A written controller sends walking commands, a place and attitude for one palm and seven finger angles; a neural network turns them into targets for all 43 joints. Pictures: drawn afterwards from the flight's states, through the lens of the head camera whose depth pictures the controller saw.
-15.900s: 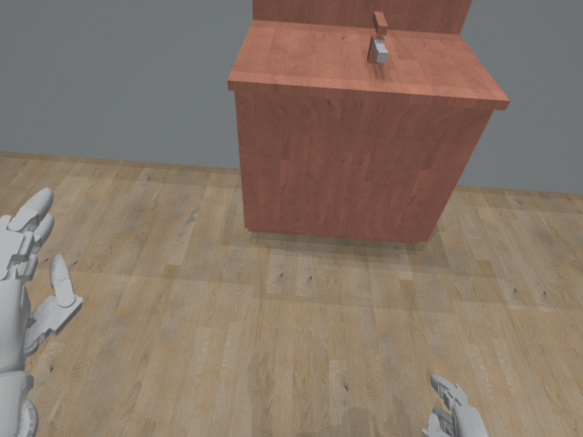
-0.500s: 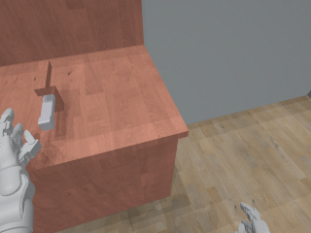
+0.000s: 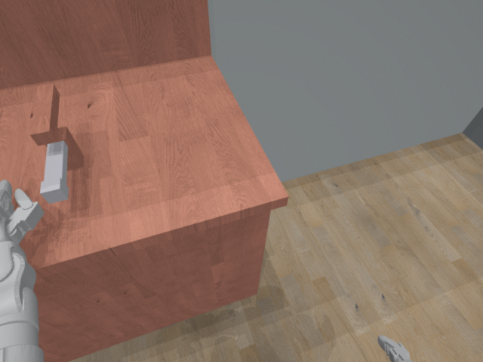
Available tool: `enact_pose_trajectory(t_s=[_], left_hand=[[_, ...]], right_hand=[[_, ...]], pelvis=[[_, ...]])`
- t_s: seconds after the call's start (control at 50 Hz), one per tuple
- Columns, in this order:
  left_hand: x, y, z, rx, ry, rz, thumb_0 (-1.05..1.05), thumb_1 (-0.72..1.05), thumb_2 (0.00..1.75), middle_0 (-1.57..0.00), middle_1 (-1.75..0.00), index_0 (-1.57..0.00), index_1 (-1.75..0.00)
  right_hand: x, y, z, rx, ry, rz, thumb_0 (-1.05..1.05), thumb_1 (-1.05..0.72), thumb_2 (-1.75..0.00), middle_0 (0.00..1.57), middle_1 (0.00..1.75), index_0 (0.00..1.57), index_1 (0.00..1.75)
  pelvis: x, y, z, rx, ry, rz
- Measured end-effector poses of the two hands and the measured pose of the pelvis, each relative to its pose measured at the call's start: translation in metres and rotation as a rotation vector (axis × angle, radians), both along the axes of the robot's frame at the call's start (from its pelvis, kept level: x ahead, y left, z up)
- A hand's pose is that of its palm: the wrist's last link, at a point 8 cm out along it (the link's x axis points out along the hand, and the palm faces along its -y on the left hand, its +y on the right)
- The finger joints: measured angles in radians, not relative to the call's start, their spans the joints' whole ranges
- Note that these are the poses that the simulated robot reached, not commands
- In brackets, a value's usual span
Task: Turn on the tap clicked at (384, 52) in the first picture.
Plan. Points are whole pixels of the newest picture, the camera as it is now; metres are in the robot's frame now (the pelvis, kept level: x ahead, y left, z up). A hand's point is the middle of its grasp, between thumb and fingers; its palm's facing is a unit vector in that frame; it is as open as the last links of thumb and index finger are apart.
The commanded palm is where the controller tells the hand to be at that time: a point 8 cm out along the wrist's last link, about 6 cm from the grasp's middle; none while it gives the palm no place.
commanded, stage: reach beside the lever's end, fingers flat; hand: left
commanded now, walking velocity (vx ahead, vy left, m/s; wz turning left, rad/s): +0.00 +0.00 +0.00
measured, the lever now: (54, 190) +0.35 +0.32 +0.10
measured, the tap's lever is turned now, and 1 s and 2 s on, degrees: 0 4 31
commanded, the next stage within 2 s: push the lever round in 0.30 s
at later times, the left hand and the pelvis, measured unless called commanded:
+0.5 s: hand (39, 212) +0.31 +0.33 +0.09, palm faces +0.58 -0.81 -0.10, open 7.8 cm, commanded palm +0.26 +0.36 +0.09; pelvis +0.00 +0.01 +0.00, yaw +0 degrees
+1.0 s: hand (57, 209) +0.32 +0.31 +0.09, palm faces +0.58 -0.81 -0.09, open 7.8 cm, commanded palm +0.27 +0.34 +0.09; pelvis +0.00 +0.00 +0.00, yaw +0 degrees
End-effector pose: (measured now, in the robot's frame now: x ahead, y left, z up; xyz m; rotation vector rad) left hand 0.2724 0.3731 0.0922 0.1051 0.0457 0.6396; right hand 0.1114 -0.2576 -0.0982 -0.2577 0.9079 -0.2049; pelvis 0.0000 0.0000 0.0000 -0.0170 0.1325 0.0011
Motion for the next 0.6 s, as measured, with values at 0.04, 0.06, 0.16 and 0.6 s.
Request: enact_pose_trajectory(t_s=[0.04,0.06,0.16,0.6], left_hand=[[0.001,0.001,0.001,0.008,-0.001,-0.006,0.02,0.9,0.9,-0.15,-0.15,-0.15,-0.16],[0.001,0.001,0.001,0.011,-0.004,-0.01,0.02,0.9,0.9,-0.15,-0.15,-0.15,-0.16],[-0.001,0.001,0.0,0.009,-0.011,-0.02,0.02,0.9,0.9,-0.15,-0.15,-0.15,-0.16],[-0.012,-0.016,0.002,0.004,-0.032,-0.024,0.02,0.9,0.9,-0.15,-0.15,-0.15,-0.16]], right_hand=[[-0.003,0.0,0.0,0.0,0.006,-0.006,0.01,-0.9,-0.9,0.21,0.3,0.2,0.3],[-0.004,0.0,0.0,0.0,0.009,-0.009,0.01,-0.9,-0.9,0.21,0.3,0.2,0.3],[-0.007,0.0,0.0,0.003,0.017,-0.019,0.01,-0.9,-0.9,0.21,0.3,0.2,0.3],[0.02,0.015,0.004,0.031,-0.064,0.032,0.01,-0.9,-0.9,0.21,0.3,0.2,0.3]], pelvis=[[0.001,0.001,0.0,-0.002,0.003,-0.002],[0.001,0.001,0.0,-0.002,0.004,-0.003],[0.003,0.004,0.0,-0.004,0.006,-0.006],[-0.001,0.004,0.0,-0.002,-0.012,0.004]])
